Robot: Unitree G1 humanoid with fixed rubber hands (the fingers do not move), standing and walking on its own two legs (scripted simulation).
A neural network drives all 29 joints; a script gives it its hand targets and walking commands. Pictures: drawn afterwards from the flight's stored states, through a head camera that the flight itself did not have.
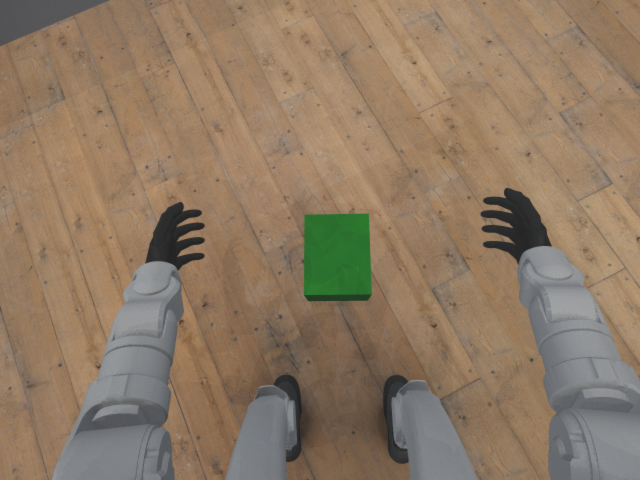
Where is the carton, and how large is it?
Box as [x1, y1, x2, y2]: [304, 214, 371, 300]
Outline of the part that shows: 305,215 304,295 308,300 367,300 371,294 368,214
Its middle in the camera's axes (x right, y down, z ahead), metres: +0.04 +0.05 +1.04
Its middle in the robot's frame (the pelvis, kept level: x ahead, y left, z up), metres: +0.50 +0.00 -0.63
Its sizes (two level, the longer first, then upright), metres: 0.208 0.166 0.141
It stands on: the floor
